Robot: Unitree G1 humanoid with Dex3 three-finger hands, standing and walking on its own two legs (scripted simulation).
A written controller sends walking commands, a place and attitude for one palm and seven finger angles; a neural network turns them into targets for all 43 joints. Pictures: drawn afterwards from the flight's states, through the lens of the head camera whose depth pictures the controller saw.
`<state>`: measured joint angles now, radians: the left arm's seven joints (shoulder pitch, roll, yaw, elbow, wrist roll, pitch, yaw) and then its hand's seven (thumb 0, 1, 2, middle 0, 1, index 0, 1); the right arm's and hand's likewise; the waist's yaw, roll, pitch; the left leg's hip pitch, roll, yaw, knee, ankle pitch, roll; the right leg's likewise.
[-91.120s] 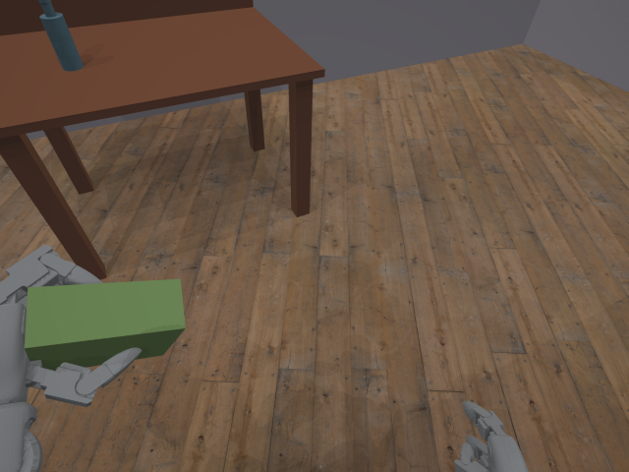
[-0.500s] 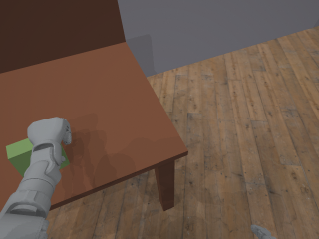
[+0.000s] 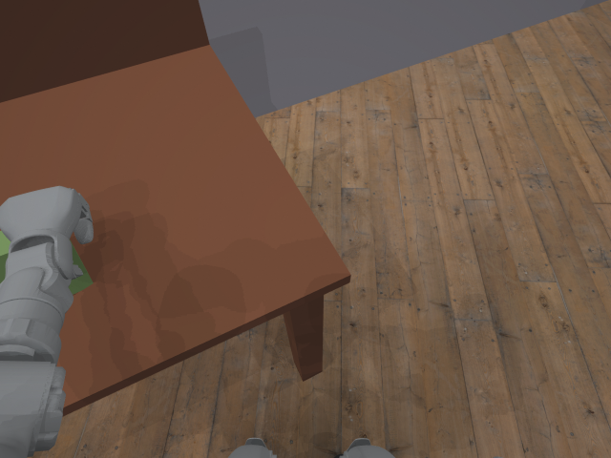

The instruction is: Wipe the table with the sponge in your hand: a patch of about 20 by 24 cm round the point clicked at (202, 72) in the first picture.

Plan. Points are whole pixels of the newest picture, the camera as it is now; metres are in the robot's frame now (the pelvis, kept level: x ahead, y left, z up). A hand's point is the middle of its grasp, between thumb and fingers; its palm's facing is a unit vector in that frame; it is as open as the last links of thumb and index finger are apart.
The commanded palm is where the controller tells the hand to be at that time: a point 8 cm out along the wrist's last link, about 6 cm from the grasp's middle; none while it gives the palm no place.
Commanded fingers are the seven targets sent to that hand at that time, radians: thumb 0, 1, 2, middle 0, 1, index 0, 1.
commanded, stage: wipe forward along the middle lane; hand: left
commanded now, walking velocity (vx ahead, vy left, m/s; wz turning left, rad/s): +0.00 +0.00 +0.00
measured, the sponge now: (37, 276) +0.36 +0.39 +0.01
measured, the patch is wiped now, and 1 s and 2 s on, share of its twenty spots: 1.00 1.00 1.00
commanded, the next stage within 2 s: slide back across to the first lane in 0.06 s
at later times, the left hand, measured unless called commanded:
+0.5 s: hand (47, 228) +0.42 +0.38 +0.04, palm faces -0.11 +0.00 -0.99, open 7.3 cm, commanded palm +0.39 +0.37 +0.07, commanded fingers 0.00 0.10 1.30 -1.20 -1.60 -1.20 -1.60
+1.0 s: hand (9, 237) +0.40 +0.42 +0.04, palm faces -0.09 -0.02 -1.00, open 7.0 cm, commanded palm +0.37 +0.42 +0.08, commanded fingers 0.00 0.10 1.30 -1.20 -1.60 -1.20 -1.60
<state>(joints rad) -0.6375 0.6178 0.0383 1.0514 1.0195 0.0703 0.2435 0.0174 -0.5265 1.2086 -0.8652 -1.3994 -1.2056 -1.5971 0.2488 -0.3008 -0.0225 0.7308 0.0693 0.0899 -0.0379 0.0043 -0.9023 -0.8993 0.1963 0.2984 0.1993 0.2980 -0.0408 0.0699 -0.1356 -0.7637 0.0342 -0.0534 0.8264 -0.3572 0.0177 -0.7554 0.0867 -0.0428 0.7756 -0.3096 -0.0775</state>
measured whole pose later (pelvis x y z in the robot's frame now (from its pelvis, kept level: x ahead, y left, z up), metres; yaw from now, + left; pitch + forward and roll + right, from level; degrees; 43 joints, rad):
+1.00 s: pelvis +0.04 +0.06 +0.02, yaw -1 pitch +14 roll -2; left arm -0.45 0.60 0.12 0.86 1.03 0.07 0.25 -0.02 -0.39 1.09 -0.78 -1.41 -1.21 -1.60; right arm 0.23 -0.27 -0.02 0.68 0.07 0.16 0.01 0.00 -0.90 -0.90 0.20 0.30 0.20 0.30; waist -0.01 0.03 -0.14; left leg -0.57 -0.01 -0.01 0.71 -0.37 0.04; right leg -0.55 0.04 0.01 0.62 -0.31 0.00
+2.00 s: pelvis +0.06 +0.07 +0.03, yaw +0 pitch +8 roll -2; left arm 0.02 0.48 0.01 0.29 0.96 0.23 0.24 0.02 -0.30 1.05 -0.70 -1.45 -1.21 -1.60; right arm 0.13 -0.26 -0.01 0.64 0.06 0.12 0.00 0.01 -0.90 -0.90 0.20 0.30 0.20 0.30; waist 0.05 0.06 -0.13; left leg -0.42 -0.03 -0.02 0.65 -0.38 0.06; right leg -0.39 0.02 0.00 0.56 -0.32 0.01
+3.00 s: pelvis +0.05 +0.05 +0.03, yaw -1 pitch +5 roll -1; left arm 0.30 0.40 -0.02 0.07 0.98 0.23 0.29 0.03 -0.30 1.06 -0.70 -1.46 -1.21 -1.60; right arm 0.10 -0.25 -0.03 0.65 0.05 0.08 -0.02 0.01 -0.90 -0.90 0.20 0.30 0.20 0.30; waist 0.09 0.08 -0.11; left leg -0.36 -0.02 0.00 0.63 -0.36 0.04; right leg -0.36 0.03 0.02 0.58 -0.32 -0.01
